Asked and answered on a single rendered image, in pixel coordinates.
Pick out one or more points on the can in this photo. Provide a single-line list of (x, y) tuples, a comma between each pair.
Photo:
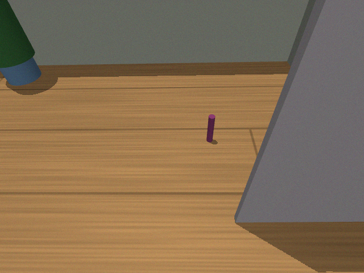
[(211, 121)]

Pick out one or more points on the potted plant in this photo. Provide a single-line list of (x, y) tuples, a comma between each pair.
[(16, 52)]

